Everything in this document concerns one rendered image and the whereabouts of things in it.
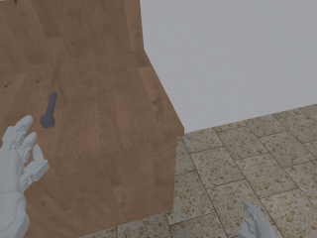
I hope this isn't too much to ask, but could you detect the left robot hand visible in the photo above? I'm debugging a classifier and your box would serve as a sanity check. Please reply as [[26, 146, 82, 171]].
[[0, 115, 50, 194]]

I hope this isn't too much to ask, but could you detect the left robot forearm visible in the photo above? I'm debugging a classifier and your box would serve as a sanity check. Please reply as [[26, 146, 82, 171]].
[[0, 191, 30, 238]]

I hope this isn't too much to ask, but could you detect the tap lever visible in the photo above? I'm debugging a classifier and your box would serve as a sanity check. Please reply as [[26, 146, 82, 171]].
[[40, 92, 57, 129]]

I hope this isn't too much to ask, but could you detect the counter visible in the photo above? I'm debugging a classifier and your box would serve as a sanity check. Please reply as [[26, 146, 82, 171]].
[[0, 0, 185, 238]]

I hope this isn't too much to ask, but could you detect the right robot hand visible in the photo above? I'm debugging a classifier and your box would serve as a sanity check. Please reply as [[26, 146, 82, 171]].
[[238, 201, 275, 238]]

